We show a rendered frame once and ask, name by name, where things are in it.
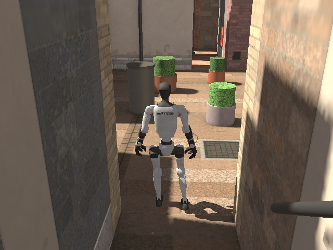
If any robot right forearm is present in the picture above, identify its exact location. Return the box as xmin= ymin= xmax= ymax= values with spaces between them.
xmin=185 ymin=125 xmax=195 ymax=148

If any left robot hand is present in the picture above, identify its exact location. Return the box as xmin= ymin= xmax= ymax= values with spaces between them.
xmin=135 ymin=145 xmax=146 ymax=157

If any right robot hand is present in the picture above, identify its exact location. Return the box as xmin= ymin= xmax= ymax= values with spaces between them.
xmin=185 ymin=147 xmax=197 ymax=159

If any left robot upper arm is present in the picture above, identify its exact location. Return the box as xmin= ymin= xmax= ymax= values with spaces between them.
xmin=140 ymin=105 xmax=155 ymax=133

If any right robot shin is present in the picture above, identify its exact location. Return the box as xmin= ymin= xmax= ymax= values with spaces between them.
xmin=178 ymin=167 xmax=187 ymax=203

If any robot left forearm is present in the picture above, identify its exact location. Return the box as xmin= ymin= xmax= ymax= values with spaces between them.
xmin=136 ymin=126 xmax=146 ymax=146

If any right robot thigh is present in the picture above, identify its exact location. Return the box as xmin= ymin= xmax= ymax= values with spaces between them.
xmin=174 ymin=144 xmax=185 ymax=177

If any right robot upper arm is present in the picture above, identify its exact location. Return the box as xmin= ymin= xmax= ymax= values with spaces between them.
xmin=176 ymin=105 xmax=190 ymax=133

